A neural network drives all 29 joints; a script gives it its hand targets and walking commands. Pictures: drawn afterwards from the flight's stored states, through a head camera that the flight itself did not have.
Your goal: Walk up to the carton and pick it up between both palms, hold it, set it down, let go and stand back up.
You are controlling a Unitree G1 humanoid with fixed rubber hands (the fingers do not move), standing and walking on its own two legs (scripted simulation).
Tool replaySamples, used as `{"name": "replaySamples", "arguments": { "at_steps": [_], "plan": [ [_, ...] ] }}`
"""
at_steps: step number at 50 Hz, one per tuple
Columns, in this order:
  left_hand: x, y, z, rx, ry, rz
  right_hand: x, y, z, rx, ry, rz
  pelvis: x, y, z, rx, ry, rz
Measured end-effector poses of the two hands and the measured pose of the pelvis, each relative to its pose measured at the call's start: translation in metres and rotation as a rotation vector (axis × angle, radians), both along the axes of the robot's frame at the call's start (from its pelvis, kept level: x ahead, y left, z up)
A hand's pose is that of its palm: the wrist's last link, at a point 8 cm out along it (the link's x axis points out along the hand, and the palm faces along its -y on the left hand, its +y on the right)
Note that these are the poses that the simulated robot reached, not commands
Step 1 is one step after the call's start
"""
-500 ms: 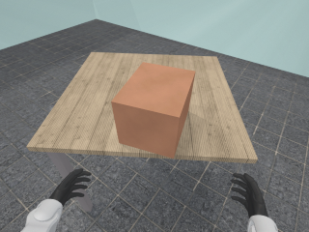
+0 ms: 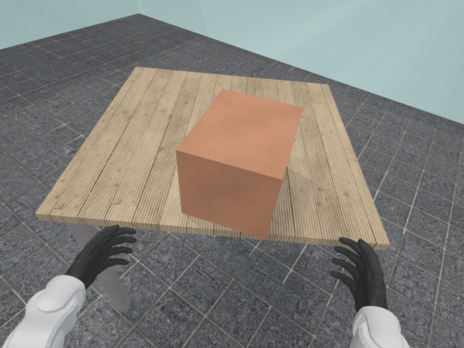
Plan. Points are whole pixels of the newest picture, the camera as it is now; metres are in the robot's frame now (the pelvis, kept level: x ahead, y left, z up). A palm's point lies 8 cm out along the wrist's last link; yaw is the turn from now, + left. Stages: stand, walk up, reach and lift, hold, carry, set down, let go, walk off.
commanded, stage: reach and lift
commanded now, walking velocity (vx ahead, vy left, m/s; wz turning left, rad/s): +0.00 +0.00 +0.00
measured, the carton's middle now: (242, 160) +0.53 +0.00 +0.03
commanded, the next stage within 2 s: none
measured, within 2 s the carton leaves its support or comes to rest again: neither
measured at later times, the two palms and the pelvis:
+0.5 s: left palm (106, 224) +0.30 +0.24 +0.07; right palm (364, 272) +0.23 -0.18 +0.07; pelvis +0.03 -0.01 +0.00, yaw +0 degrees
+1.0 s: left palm (122, 179) +0.37 +0.22 +0.10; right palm (357, 231) +0.30 -0.19 +0.08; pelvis +0.06 -0.01 +0.01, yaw +0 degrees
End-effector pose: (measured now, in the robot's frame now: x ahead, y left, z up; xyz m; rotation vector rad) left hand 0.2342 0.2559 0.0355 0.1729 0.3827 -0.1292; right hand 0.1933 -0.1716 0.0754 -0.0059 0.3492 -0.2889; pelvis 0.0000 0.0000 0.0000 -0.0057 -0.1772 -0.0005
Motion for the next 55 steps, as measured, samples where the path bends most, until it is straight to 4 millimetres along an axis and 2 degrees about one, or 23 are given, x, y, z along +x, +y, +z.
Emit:
{"name": "replaySamples", "arguments": {
  "at_steps": [5, 14, 35, 46, 55],
  "plan": [
    [0.008, -0.003, 0.008, -0.031, -0.022, 0.005, 0.005, 0.001, 0.0, 0.025, -0.008, 0.003, 0.004, -0.001, 0.0, 0.001, 0.006, 0.0],
    [0.034, -0.011, 0.029, -0.056, -0.065, 0.003, 0.018, -0.004, -0.002, 0.041, -0.001, -0.01, 0.015, -0.005, 0.001, 0.006, 0.022, -0.001],
    [0.093, -0.025, 0.037, -0.057, -0.042, -0.014, 0.061, -0.013, -0.001, 0.048, 0.011, -0.02, 0.051, -0.012, 0.007, 0.014, 0.089, -0.004],
    [0.124, -0.033, 0.059, -0.061, -0.098, -0.037, 0.094, -0.015, 0.002, 0.04, -0.027, -0.015, 0.057, -0.014, 0.008, 0.016, 0.102, -0.004],
    [0.149, -0.031, 0.078, -0.083, -0.121, -0.026, 0.126, -0.014, 0.014, 0.033, -0.073, -0.011, 0.055, -0.013, 0.008, 0.015, 0.1, -0.004]
  ]
}}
